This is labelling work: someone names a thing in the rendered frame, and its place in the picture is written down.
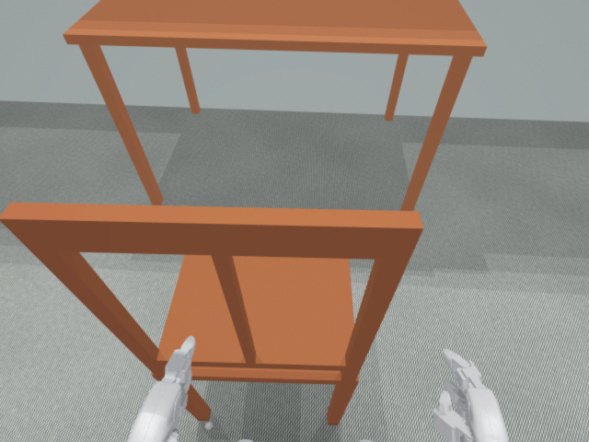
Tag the left robot hand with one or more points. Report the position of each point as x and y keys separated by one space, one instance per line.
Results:
x=166 y=401

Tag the chair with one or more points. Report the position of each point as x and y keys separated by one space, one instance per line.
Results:
x=265 y=292

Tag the table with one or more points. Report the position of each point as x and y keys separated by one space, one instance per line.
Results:
x=403 y=27

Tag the right robot hand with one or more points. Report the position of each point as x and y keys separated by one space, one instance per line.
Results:
x=478 y=417

